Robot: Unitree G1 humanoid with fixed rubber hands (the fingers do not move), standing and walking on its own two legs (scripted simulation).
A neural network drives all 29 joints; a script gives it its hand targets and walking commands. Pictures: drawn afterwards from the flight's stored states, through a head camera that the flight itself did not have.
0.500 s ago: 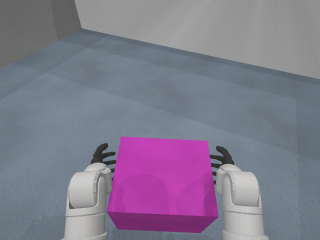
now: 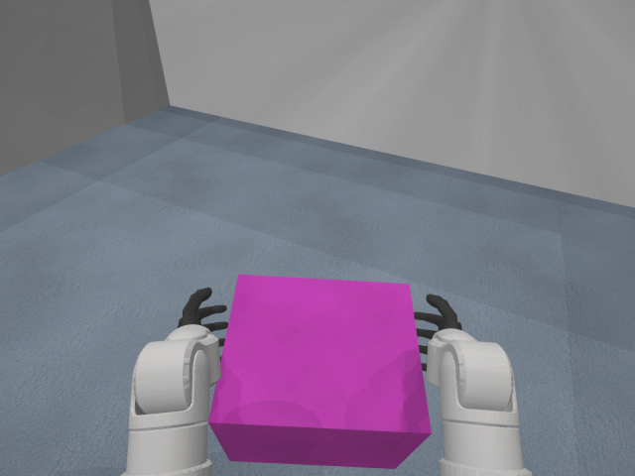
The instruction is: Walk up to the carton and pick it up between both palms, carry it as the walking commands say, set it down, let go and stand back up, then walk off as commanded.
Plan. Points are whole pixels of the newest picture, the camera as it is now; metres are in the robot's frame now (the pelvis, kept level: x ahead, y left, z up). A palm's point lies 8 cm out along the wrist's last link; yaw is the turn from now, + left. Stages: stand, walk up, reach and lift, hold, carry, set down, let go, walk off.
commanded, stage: carry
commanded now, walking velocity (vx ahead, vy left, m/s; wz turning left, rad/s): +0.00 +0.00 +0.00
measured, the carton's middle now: (318, 373) +0.29 -0.01 +0.02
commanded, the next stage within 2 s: hold in 1.92 s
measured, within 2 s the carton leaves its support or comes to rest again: neither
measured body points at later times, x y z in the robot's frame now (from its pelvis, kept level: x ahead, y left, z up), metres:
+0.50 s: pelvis +0.00 +0.01 -0.01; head -0.04 +0.01 +0.44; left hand +0.30 +0.14 +0.07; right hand +0.28 -0.16 +0.07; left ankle +0.00 +0.10 -0.73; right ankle +0.15 -0.10 -0.73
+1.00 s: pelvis +0.05 +0.05 -0.01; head +0.05 +0.08 +0.44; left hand +0.35 +0.19 +0.06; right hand +0.34 -0.11 +0.07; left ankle +0.01 +0.10 -0.73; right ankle +0.15 -0.10 -0.73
